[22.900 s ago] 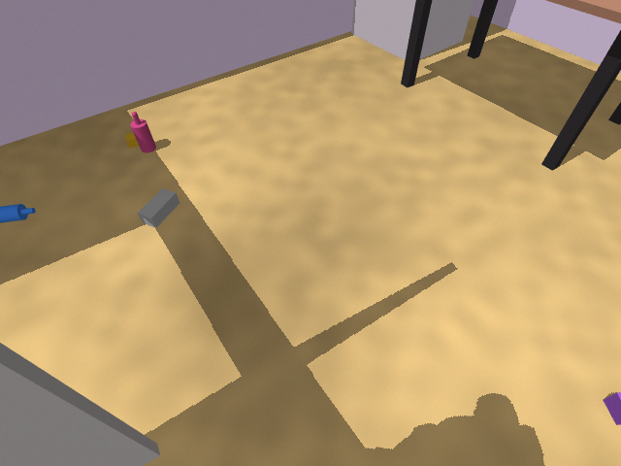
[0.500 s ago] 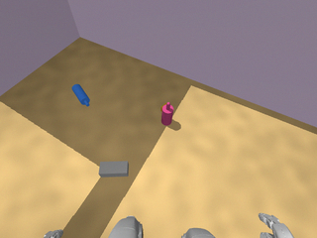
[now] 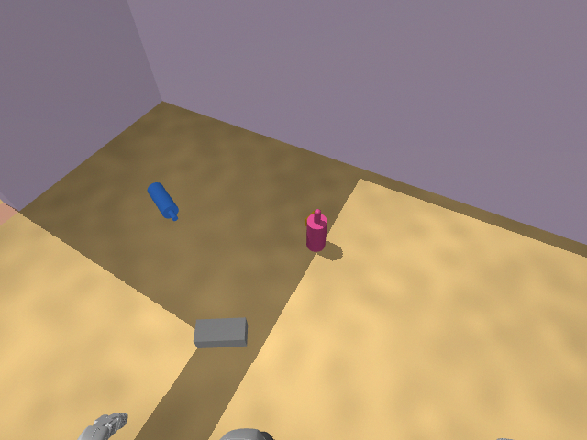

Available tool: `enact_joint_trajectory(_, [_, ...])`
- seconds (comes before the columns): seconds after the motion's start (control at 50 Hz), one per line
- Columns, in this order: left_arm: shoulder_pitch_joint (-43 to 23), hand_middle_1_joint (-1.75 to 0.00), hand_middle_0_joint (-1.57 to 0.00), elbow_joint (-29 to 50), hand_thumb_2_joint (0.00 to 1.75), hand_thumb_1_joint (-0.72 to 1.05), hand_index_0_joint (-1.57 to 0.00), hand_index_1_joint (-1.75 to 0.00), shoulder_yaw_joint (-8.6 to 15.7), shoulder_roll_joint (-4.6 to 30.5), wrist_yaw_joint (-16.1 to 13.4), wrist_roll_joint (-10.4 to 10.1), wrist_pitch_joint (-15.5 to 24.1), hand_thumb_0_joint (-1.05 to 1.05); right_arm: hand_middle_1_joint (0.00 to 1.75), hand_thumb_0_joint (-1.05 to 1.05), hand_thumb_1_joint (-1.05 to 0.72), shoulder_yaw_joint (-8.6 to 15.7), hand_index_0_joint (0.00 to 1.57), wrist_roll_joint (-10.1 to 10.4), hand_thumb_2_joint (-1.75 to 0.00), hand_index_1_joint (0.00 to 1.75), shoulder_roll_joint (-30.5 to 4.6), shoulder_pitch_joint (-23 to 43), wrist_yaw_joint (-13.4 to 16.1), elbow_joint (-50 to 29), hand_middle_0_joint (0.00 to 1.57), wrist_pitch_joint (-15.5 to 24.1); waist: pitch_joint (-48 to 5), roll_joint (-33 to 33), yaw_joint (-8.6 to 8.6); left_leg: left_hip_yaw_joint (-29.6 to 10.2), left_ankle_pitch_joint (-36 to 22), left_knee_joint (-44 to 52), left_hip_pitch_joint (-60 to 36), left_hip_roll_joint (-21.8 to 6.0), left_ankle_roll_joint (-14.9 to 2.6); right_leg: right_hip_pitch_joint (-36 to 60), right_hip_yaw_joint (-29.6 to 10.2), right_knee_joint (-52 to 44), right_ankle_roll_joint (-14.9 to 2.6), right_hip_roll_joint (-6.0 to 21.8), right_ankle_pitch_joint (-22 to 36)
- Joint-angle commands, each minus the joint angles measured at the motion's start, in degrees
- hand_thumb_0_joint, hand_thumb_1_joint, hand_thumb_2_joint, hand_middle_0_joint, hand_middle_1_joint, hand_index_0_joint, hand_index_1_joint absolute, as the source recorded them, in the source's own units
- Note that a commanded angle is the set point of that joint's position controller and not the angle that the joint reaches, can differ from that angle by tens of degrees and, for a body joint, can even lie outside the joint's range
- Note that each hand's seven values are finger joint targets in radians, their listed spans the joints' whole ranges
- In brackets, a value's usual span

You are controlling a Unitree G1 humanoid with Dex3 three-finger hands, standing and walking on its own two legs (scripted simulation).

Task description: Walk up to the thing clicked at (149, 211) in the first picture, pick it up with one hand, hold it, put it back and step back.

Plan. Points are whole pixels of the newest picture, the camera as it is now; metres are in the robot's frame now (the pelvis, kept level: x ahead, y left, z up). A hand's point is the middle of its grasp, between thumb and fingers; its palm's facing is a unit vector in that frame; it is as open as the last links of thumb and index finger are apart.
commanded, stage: walk up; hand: left
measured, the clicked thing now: (221, 332) +0.51 +0.29 -0.74
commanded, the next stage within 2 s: none
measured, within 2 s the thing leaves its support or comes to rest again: neither
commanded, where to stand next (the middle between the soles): +0.13 +0.05 m, yaw +1 degrees
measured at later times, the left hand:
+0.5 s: hand out of the picture +0.06 +0.27 -0.15, palm faces +0.01 -0.93 -0.36, open 7.3 cm
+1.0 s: hand out of the picture +0.02 +0.27 -0.16, palm faces +0.01 -0.90 -0.45, open 7.3 cm
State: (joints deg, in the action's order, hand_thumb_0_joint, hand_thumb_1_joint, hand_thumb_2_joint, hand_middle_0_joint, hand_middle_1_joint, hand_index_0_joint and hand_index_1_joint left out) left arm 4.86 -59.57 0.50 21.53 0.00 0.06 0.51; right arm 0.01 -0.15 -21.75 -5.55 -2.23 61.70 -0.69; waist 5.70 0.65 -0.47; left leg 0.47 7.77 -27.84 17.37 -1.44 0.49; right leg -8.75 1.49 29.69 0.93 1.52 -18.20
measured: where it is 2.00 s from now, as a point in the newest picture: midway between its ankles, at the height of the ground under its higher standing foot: outside the picture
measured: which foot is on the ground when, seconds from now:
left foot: down 0.00-0.98, up 1.00-1.00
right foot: down 0.00-1.00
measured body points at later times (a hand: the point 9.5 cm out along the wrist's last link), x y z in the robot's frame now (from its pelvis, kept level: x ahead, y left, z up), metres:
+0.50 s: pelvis +0.01 +0.00 +0.01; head +0.03 +0.00 +0.46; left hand +0.06 +0.32 -0.13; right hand +0.11 -0.30 -0.12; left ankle +0.08 +0.13 -0.73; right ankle -0.02 -0.13 -0.73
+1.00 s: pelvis -0.04 -0.02 -0.02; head +0.02 -0.04 +0.42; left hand +0.02 +0.31 -0.13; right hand +0.11 -0.33 -0.15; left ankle +0.08 +0.12 -0.73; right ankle -0.07 -0.13 -0.74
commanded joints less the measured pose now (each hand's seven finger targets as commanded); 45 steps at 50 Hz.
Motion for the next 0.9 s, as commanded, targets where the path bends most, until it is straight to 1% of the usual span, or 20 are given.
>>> enact_joint_trajectory(0.0, [-1.61, -0.30, -0.20, 2.40, 0.90, 0.90, -0.20, -0.30, 2.95, 13.56, -0.54, -0.06, 0.91, 0.00, 0.30, 0.00, -0.90, 2.93, 0.20, 0.09, -0.90, 0.30, -12.47, 3.93, 1.19, -3.34, 0.20, 1.81, -8.32, 0.03, 0.49, -7.47, -2.96, 5.63, -5.92, -5.53, -2.71, -0.81, -5.33, -7.89, -3.58, 5.63, 6.14])
enact_joint_trajectory(0.06, [-1.25, -0.30, -0.20, 1.39, 0.90, 0.90, -0.20, -0.30, 2.77, 12.58, -0.44, -0.13, 0.71, 0.00, 0.30, 0.00, -0.90, 2.75, 0.20, 0.08, -0.90, 0.30, -11.96, 4.66, 1.18, -2.94, 0.20, 1.75, -7.35, 2.05, 0.99, -8.86, 0.94, 7.99, -4.30, -6.45, -2.67, -0.19, -4.60, -8.63, -3.48, 5.23, 3.77])
enact_joint_trajectory(0.12, [-1.69, -0.30, -0.20, 0.87, 0.90, 0.90, -0.20, -0.30, 2.86, 12.61, -0.31, -0.11, 0.65, 0.00, 0.30, 0.00, -0.90, 2.90, 0.20, -0.14, -0.90, 0.30, -12.00, 4.55, 1.22, -2.57, 0.20, 1.55, -6.44, 2.32, 0.57, -9.14, 5.19, 9.27, -3.52, -6.22, -2.43, -0.96, -4.74, -9.27, -3.53, 5.02, 2.19])
enact_joint_trajectory(0.18, [-0.93, -0.30, -0.20, 0.20, 0.90, 0.90, -0.20, -0.30, 2.66, 11.90, -0.24, -0.02, 0.73, 0.00, 0.30, 0.00, -0.90, 3.02, 0.20, -0.21, -0.90, 0.30, -11.89, 5.13, 1.21, -2.52, 0.20, 1.50, -6.66, 3.33, 0.69, -9.83, 7.13, 10.28, -3.69, -6.64, -2.45, -0.76, -4.38, -10.06, -3.43, 4.81, 1.65])
enact_joint_trajectory(0.22, [-1.74, -0.30, -0.20, 0.29, 0.90, 0.90, -0.20, -0.30, 2.83, 12.35, -0.13, 0.21, 0.81, 0.00, 0.30, 0.00, -0.90, 3.22, 0.20, -0.32, -0.90, 0.30, -12.17, 4.54, 1.23, -2.41, 0.20, 1.39, -6.57, 2.39, 0.04, -9.37, 9.72, 10.38, -3.71, -5.79, -2.26, -1.16, -4.74, -10.85, -3.50, 4.81, 1.16])
enact_joint_trajectory(0.3, [-0.62, -0.30, -0.20, -0.45, 0.90, 0.90, -0.20, -0.30, 2.82, 11.82, -0.09, 0.20, 0.95, 0.00, 0.30, 0.00, -0.90, 3.19, 0.20, -0.20, -0.90, 0.30, -11.78, 4.75, 1.26, -2.38, 0.20, 1.50, -8.49, 2.46, 0.21, -9.75, 6.95, 10.29, -5.39, -6.26, -2.55, -0.24, -3.90, -10.45, -3.02, 4.31, 2.88])
enact_joint_trajectory(0.48, [-1.65, -0.30, -0.20, -0.38, 0.90, 0.90, -0.20, -0.30, 2.93, 12.45, -0.38, 0.34, 1.48, 0.00, 0.30, 0.00, -0.90, 3.12, 0.20, 0.28, -0.90, 0.30, -11.11, 4.20, 1.28, -2.00, 0.20, 1.35, -7.87, -0.78, -0.49, -7.40, -3.99, 6.46, -8.37, -5.00, -1.79, -1.76, -5.01, -12.84, -3.01, 6.64, 7.91])
enact_joint_trajectory(0.58, [-0.41, -0.30, -0.20, -0.57, 0.90, 0.90, -0.20, -0.30, 2.98, 12.17, -0.55, 0.24, 1.32, 0.00, 0.30, 0.00, -0.90, 3.20, 0.20, 0.31, -0.90, 0.30, -10.93, 4.86, 1.39, -2.13, 0.20, 1.25, -9.12, -1.02, 0.16, -6.83, -9.10, 5.62, -9.65, -5.39, -2.13, -0.28, -3.81, -12.06, -2.54, 6.56, 11.36])
enact_joint_trajectory(0.66, [-0.51, -0.30, -0.20, -0.38, 0.90, 0.90, -0.20, -0.30, 2.97, 12.07, -0.57, 0.35, 0.96, 0.00, 0.30, 0.00, -0.90, 3.35, 0.20, 0.22, -0.90, 0.30, -11.27, 5.33, 1.41, -2.25, 0.20, 0.97, -7.57, -0.55, 0.15, -7.83, -4.01, 7.38, -7.87, -5.50, -2.10, -0.57, -3.31, -12.20, -2.52, 6.05, 7.68])
enact_joint_trajectory(0.68, [-0.24, -0.30, -0.20, 0.34, 0.90, 0.90, -0.20, -0.30, 3.92, 14.51, -1.05, -0.21, 0.18, 0.00, 0.30, 0.00, -0.90, 4.53, 0.20, -0.01, -0.90, 0.30, -14.07, 5.53, 1.45, -2.87, 0.20, 0.07, -2.15, 1.34, 0.19, -7.63, -17.96, 3.60, -4.80, -5.28, -2.39, -3.76, -3.21, -6.92, -2.58, 6.11, 17.48])
enact_joint_trajectory(0.7, [0.95, -0.30, -0.20, 1.09, 0.90, 0.90, -0.20, -0.30, 4.04, 13.93, -1.29, -0.51, -0.14, 0.00, 0.30, 0.00, -0.90, 4.59, 0.20, 0.33, -0.90, 0.30, -13.41, 4.64, 1.63, -3.29, 0.20, -0.32, -4.55, 0.97, 0.35, -7.22, -22.81, 2.31, -5.91, -5.79, -3.12, -2.82, -2.18, -4.68, -2.63, 5.63, 19.78])
enact_joint_trajectory(0.72, [1.77, -0.30, -0.20, 1.44, 0.90, 0.90, -0.20, -0.30, 4.11, 13.37, -1.41, -0.62, -0.45, 0.00, 0.30, 0.00, -0.90, 4.83, 0.20, 0.41, -0.90, 0.30, -13.14, 4.08, 1.68, -3.70, 0.20, -0.47, -6.47, 1.46, 0.27, -7.43, -24.81, 1.97, -7.07, -6.39, -4.11, -2.03, -1.16, -2.52, -2.66, 4.72, 20.04])
enact_joint_trajectory(0.74, [1.78, -0.30, -0.20, 1.83, 0.90, 0.90, -0.20, -0.30, 4.19, 13.00, -1.45, -0.66, -0.69, 0.00, 0.30, 0.00, -0.90, 5.28, 0.20, 0.44, -0.90, 0.30, -13.97, 3.43, 1.74, -4.19, 0.20, -0.72, -8.78, 2.68, -0.34, -9.00, -25.61, 3.03, -6.74, -7.46, -5.85, -0.82, -0.49, 1.33, -2.50, 2.95, 18.17])
enact_joint_trajectory(0.76, [2.42, -0.30, -0.20, 2.60, 0.90, 0.90, -0.20, -0.30, 4.20, 12.17, -1.44, -0.69, -1.07, 0.00, 0.30, 0.00, -0.90, 5.80, 0.20, 0.42, -0.90, 0.30, -14.65, 3.29, 1.79, -5.10, 0.20, -0.97, -10.86, 4.85, -0.36, -11.06, -24.35, 4.72, -6.07, -9.27, -7.77, -0.61, 0.31, 5.81, -2.61, 1.02, 13.67])
enact_joint_trajectory(0.78, [4.04, -0.30, -0.20, 2.93, 0.90, 0.90, -0.20, -0.30, 4.21, 11.22, -1.34, -0.83, -1.55, 0.00, 0.30, 0.00, -0.90, 6.13, 0.20, 0.28, -0.90, 0.30, -15.13, 4.17, 1.70, -6.22, 0.20, -1.29, -11.97, 8.13, 0.00, -14.36, -20.61, 7.14, -4.34, -11.47, -9.73, -0.55, 1.00, 10.98, -2.41, -1.22, 4.66])
enact_joint_trajectory(0.8, [6.25, -0.30, -0.20, 3.24, 0.90, 0.90, -0.20, -0.30, 4.32, 10.74, -1.25, -0.69, -2.11, 0.00, 0.30, 0.00, -0.90, 6.51, 0.20, -0.08, -0.90, 0.30, -15.64, 5.80, 1.72, -8.02, 0.20, -1.57, -13.07, 11.12, 0.65, -16.54, -15.52, 9.03, -2.25, -13.64, -11.99, -0.68, 1.04, 16.22, -2.66, -2.72, -7.81])
enact_joint_trajectory(0.82, [7.57, -0.30, -0.20, 3.31, 0.90, 0.90, -0.20, -0.30, 4.70, 11.02, -1.22, -0.51, -2.65, 0.00, 0.30, 0.00, -0.90, 6.88, 0.20, -0.80, -0.90, 0.30, -16.05, 6.59, 1.72, -9.53, 0.20, -1.95, -12.92, 12.50, 0.51, -18.34, -9.05, 10.58, 1.36, -14.83, -13.51, -0.52, -0.11, 21.33, -2.99, -2.97, -14.59])
enact_joint_trajectory(0.84, [9.47, -0.30, -0.20, 3.44, 0.90, 0.90, -0.20, -0.30, 4.81, 10.83, -1.10, -0.43, -3.07, 0.00, 0.30, 0.00, -0.90, 7.28, 0.20, -1.51, -0.90, 0.30, -16.14, 7.67, 1.78, -11.00, 0.20, -2.33, -12.67, 12.78, 1.15, -17.45, -2.37, 11.50, 4.19, -14.74, -13.59, -0.77, -1.07, 23.69, -3.62, -2.15, -15.68])
enact_joint_trajectory(0.86, [11.83, -0.30, -0.20, 3.18, 0.90, 0.90, -0.20, -0.30, 5.02, 10.56, -1.00, -0.34, -3.24, 0.00, 0.30, 0.00, -0.90, 7.44, 0.20, -1.70, -0.90, 0.30, -15.91, 9.51, 1.89, -12.25, 0.20, -2.70, -12.75, 12.56, 2.41, -16.23, 1.23, 10.25, 4.82, -14.30, -13.02, -1.16, -1.35, 22.11, -4.12, -1.40, -14.25])
enact_joint_trajectory(0.88, [14.15, -0.30, -0.20, 2.86, 0.90, 0.90, -0.20, -0.30, 5.38, 10.68, -0.97, -0.22, -3.00, 0.00, 0.30, 0.00, -0.90, 7.38, 0.20, -1.78, -0.90, 0.30, -15.00, 10.44, 2.00, -13.25, 0.20, -2.94, -12.91, 10.69, 3.70, -14.54, 0.24, 6.82, 4.33, -12.98, -11.65, -1.13, -1.47, 18.01, -4.33, -0.68, -10.76])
